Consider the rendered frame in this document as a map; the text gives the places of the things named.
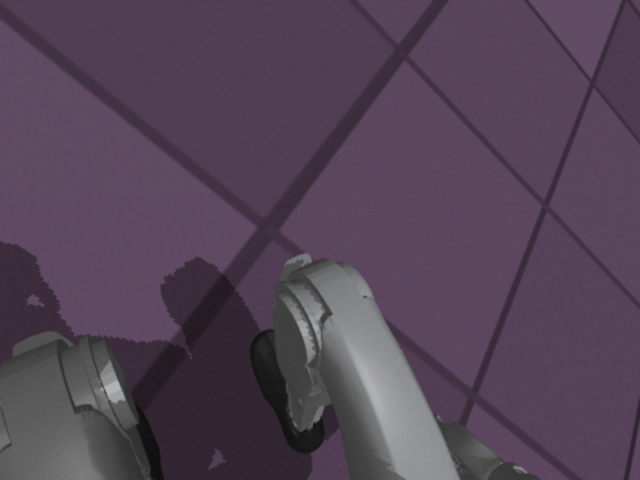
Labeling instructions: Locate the right robot hand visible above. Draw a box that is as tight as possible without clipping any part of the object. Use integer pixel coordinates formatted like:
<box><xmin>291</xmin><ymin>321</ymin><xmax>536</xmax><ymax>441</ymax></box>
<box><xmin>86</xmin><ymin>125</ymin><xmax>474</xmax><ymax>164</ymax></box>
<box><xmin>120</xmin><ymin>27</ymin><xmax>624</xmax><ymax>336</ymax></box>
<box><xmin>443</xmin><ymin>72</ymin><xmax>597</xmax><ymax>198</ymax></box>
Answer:
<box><xmin>433</xmin><ymin>413</ymin><xmax>505</xmax><ymax>480</ymax></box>

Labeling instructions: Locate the left robot foot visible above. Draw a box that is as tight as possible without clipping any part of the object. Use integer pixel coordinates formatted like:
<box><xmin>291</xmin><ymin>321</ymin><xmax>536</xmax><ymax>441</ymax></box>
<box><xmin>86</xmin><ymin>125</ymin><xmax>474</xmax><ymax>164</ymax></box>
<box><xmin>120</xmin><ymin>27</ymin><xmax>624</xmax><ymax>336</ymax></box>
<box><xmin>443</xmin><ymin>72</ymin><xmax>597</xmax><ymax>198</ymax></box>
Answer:
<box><xmin>134</xmin><ymin>403</ymin><xmax>164</xmax><ymax>480</ymax></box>

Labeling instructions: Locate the right robot arm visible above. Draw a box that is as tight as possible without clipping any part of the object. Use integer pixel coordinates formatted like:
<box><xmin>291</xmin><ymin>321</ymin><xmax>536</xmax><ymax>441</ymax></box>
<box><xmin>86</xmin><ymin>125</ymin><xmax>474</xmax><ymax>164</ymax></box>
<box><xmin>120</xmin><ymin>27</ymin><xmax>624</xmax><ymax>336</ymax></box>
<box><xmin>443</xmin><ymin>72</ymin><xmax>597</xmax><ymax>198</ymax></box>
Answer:
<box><xmin>488</xmin><ymin>462</ymin><xmax>542</xmax><ymax>480</ymax></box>

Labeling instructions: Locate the right robot foot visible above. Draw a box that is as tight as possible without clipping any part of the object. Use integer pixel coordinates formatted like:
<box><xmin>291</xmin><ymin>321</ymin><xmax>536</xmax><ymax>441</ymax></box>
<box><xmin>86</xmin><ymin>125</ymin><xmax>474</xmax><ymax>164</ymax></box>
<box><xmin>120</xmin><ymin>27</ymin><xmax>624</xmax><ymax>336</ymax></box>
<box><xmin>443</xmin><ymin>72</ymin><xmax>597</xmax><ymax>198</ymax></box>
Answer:
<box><xmin>250</xmin><ymin>330</ymin><xmax>325</xmax><ymax>453</ymax></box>

